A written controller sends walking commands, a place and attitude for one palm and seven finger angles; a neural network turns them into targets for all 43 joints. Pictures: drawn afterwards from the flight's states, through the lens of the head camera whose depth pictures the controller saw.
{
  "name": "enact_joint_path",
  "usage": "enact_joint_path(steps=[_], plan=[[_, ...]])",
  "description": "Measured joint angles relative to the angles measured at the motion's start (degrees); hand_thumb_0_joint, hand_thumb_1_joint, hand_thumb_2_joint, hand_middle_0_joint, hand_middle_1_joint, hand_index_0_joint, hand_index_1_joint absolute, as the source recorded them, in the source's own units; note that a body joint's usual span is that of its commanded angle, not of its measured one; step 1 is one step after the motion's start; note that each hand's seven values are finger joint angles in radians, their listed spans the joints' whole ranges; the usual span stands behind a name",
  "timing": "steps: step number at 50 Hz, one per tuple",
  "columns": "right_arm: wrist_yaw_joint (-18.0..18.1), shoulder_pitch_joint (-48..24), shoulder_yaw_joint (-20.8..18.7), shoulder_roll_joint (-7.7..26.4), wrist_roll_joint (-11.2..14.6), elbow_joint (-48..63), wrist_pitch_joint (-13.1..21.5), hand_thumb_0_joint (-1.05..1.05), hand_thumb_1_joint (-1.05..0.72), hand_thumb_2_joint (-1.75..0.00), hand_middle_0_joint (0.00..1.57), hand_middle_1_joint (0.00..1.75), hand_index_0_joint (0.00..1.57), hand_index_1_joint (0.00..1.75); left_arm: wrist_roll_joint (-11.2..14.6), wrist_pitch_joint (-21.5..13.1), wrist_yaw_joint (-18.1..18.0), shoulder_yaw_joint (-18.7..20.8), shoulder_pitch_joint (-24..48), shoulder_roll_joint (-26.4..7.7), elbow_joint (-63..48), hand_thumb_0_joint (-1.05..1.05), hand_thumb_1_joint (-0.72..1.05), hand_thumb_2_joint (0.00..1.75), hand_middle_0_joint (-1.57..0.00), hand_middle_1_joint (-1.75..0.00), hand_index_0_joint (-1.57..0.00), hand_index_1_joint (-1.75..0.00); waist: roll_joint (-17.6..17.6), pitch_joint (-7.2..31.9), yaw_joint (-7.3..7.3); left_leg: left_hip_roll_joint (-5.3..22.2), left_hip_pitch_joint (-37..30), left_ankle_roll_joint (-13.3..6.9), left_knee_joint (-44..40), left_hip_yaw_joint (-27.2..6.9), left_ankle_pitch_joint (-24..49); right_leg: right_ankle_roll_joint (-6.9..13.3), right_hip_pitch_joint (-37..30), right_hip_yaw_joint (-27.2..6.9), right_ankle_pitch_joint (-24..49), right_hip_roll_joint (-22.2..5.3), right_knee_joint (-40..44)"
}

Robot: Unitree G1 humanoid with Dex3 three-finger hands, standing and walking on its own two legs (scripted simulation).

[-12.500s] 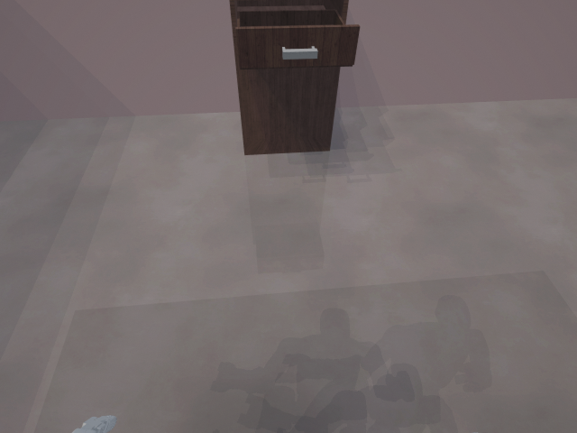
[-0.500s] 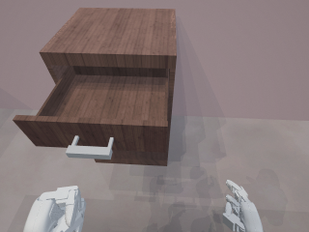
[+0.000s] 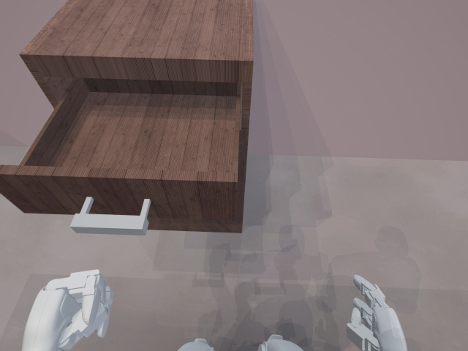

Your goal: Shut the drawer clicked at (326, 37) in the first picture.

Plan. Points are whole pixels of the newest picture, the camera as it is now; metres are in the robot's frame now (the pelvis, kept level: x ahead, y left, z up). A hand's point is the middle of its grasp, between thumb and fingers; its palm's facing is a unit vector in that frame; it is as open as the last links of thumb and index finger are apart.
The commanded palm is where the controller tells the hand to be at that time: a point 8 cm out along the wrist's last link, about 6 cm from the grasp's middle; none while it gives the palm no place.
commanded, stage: bring the fist close to the handle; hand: left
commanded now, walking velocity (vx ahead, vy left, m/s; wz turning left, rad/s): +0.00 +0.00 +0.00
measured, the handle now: (114, 213) +0.35 +0.24 +0.01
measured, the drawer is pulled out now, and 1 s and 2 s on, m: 0.27 0.27 0.21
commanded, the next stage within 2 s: push the drawer shut in 0.84 s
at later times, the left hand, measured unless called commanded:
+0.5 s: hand (121, 287) +0.22 +0.19 +0.00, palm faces +0.02 -1.00 -0.03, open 3.3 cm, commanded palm +0.19 +0.25 +0.01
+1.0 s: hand (125, 289) +0.22 +0.19 +0.01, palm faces +0.00 -1.00 -0.04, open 3.3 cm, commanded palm +0.20 +0.25 +0.01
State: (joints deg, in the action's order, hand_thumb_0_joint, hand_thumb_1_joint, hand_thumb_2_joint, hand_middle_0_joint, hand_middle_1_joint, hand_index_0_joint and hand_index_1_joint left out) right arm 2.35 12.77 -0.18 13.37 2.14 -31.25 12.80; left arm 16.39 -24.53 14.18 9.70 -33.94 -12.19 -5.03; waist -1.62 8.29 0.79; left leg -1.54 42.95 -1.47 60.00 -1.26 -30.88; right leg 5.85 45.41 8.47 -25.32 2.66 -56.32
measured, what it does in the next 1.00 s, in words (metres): stands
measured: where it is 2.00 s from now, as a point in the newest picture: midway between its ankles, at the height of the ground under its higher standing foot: outside the picture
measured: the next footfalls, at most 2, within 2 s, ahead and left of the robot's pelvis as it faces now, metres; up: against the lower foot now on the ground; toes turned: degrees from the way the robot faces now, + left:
none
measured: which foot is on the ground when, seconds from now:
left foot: down 0.00-1.00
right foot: down 0.00-1.00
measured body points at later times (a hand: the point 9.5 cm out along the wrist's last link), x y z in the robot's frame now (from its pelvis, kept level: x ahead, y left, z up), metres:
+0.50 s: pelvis -0.01 +0.02 -0.03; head +0.07 +0.03 +0.41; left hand +0.21 +0.25 +0.01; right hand +0.17 -0.21 -0.11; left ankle -0.02 +0.10 -0.67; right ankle +0.03 -0.06 -0.67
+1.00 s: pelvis -0.01 +0.03 -0.03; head +0.07 +0.04 +0.41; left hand +0.21 +0.24 +0.01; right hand +0.17 -0.20 -0.11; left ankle -0.02 +0.10 -0.67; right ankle +0.03 -0.06 -0.67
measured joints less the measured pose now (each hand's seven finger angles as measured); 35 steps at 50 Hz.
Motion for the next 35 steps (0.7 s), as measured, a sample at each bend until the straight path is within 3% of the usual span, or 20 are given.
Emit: enact_joint_path(steps=[8,15,23,35], plan=[[-0.35,-1.15,0.48,-0.09,-0.63,-0.01,0.33,0.01,-0.91,-0.9,0.2,0.3,0.2,0.3,-0.33,-2.99,-0.19,-0.87,4.28,0.47,2.43,0.01,0.9,0.9,-1.4,-1.6,-1.4,-1.6,0.07,0.3,-0.28,-0.19,4.84,-0.6,4.31,0.3,-1.4,-0.26,4.76,0.03,-1.08,-0.39,-3.97],[-0.56,-1.14,1.42,-0.22,-1.11,1.25,-0.57,0.01,-0.91,-0.9,0.2,0.3,0.2,0.3,-2.02,-1.19,-1.69,-3.49,9.16,0.65,3.95,0.01,0.9,0.9,-1.4,-1.6,-1.4,-1.6,-0.02,0.63,-0.1,-0.51,8.39,-1.29,7.41,1.02,-2.4,-0.8,8.5,-0.43,-1.91,-0.88,-7.2],[-1.22,-0.18,1.86,-0.24,-1.5,2.02,-2.54,0.01,-0.91,-0.9,0.2,0.3,0.2,0.3,-2.97,-0.96,-4.58,-3.11,11.92,0.6,5.68,0.01,0.9,0.9,-1.4,-1.6,-1.4,-1.6,0.41,1.5,0.18,-0.68,11.35,-1.86,9.49,1.68,-3.06,-1.28,11.62,-0.92,-2.4,-1.16,-9.36],[-1.5,0.34,1.62,0.41,-1.54,3.44,-4.61,0.01,-0.91,-0.9,0.2,0.3,0.2,0.3,-4.31,-1.18,-6.81,-6.02,9.97,0.7,1.82,0.01,0.9,0.9,-1.4,-1.6,-1.4,-1.6,-0.03,1.8,0.17,-1.0,12.79,-2.51,10.54,1.88,-3.27,-1.94,12.88,-1.05,-2.44,-1.53,-10.11]])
